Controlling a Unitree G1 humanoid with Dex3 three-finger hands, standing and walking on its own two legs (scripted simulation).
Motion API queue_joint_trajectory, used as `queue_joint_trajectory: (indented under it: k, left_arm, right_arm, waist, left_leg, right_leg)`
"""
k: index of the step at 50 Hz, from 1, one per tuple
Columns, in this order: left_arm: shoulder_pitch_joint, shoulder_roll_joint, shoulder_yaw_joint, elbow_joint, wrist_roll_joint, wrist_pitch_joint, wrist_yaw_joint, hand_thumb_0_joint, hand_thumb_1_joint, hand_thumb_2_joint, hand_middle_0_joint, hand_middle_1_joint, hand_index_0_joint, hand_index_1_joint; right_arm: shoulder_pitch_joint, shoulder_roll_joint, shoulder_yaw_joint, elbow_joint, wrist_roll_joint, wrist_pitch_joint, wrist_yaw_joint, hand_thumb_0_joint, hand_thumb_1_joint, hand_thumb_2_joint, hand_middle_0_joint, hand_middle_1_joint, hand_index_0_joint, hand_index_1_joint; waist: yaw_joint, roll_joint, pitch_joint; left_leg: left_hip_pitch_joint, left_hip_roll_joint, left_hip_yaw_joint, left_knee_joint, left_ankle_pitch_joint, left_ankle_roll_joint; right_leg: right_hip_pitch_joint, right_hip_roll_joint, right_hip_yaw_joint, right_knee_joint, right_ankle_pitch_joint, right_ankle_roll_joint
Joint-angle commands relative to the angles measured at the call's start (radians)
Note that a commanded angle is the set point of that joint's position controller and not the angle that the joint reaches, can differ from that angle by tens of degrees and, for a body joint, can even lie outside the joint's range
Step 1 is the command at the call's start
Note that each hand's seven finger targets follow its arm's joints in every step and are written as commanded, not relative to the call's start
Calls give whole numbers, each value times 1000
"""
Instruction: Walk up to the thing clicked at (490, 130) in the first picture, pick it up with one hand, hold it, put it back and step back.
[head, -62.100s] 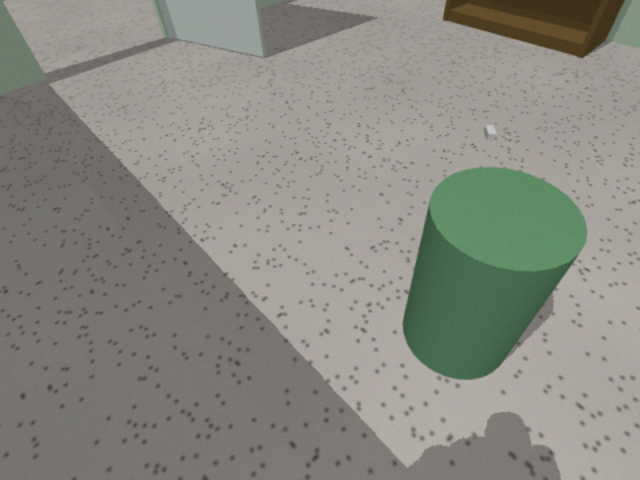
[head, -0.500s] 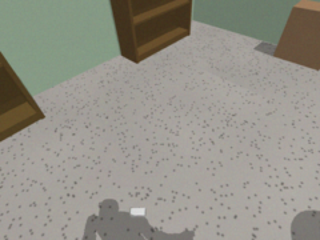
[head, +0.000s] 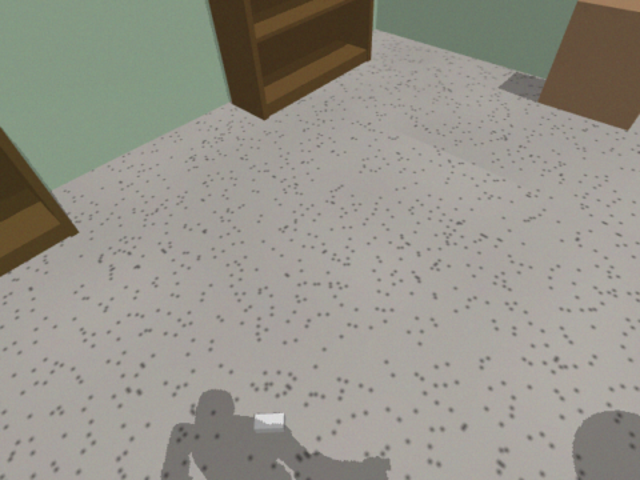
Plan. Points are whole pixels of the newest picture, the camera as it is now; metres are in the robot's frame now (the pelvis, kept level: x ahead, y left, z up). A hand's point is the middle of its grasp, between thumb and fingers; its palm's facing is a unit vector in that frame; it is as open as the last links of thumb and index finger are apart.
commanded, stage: stand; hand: left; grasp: from above
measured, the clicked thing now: (270, 423) +0.42 +0.23 -0.76
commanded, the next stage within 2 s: step back in 1.16 s
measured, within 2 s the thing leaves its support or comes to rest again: neither
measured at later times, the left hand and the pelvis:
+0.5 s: hand out of the picture +0.09 +0.24 -0.16, palm faces +0.00 -0.94 -0.33, open 7.4 cm; pelvis +0.01 +0.00 +0.00, yaw +0 degrees
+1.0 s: hand out of the picture +0.09 +0.25 -0.16, palm faces -0.01 -0.94 -0.33, open 7.4 cm; pelvis +0.01 +0.00 +0.00, yaw +0 degrees
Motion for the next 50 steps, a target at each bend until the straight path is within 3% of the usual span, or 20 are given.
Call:
queue_joint_trajectory:
  k: [1, 3, 9, 23, 28, 38, 50]
  left_arm:
    - [-34, 201, 40, -57, -3, -24, 16, 0, 900, 900, -200, -300, -200, -301]
    - [-35, 203, 40, -55, -3, -23, 16, 0, 900, 900, -200, -300, -200, -301]
    - [-46, 207, 41, -57, -4, -20, 13, 0, 900, 900, -200, -300, -200, -301]
    - [-67, 215, 40, -69, -7, -25, 9, 0, 900, 900, -200, -300, -200, -301]
    - [-72, 221, 39, -70, -7, -22, 8, 0, 900, 900, -200, -300, -200, -301]
    - [-78, 232, 36, -80, -9, -27, 6, 0, 900, 900, -200, -300, -200, -300]
    - [-60, 236, 33, -77, -9, -26, 4, 0, 900, 900, -200, -300, -200, -300]
  right_arm:
    - [-38, -195, -32, -56, -1, -26, -20, 0, -900, -900, 200, 300, 200, 300]
    - [-38, -191, -29, -55, -2, -27, -20, 0, -900, -900, 200, 300, 200, 300]
    - [-46, -199, -29, -55, -2, -27, -20, 0, -900, -900, 200, 300, 200, 300]
    - [-59, -210, -30, -58, 1, -32, -17, 0, -900, -900, 200, 300, 200, 300]
    - [-58, -212, -28, -54, 1, -29, -15, 0, -900, -900, 200, 300, 200, 300]
    - [-57, -211, -26, -58, 1, -34, -13, 0, -900, -900, 200, 300, 200, 300]
    - [-47, -220, -26, -56, 3, -32, -11, 0, -900, -900, 200, 300, 200, 300]
  waist:
    - [0, -14, -77]
    - [0, -13, -78]
    - [2, -11, -60]
    - [-4, -15, -102]
    - [-5, -7, -65]
    - [-7, -16, -96]
    - [-9, -11, -75]
  left_leg:
    - [39, 120, -96, -45, 122, 32]
    - [40, 120, -92, -45, 149, 30]
    - [26, 123, -96, -64, 105, 26]
    - [65, 129, -87, -45, 217, 25]
    - [24, 124, -93, -72, 111, 21]
    - [49, 129, -89, -62, 179, 22]
    - [41, 129, -91, -70, 132, 25]
  right_leg:
    - [-7, -115, 97, -64, 130, -21]
    - [-1, -113, 93, -60, 149, -20]
    - [-8, -110, 93, -67, 103, -20]
    - [17, -115, 89, -59, 196, -18]
    - [5, -113, 93, -77, 113, -18]
    - [15, -120, 94, -66, 162, -23]
    - [4, -118, 95, -71, 135, -24]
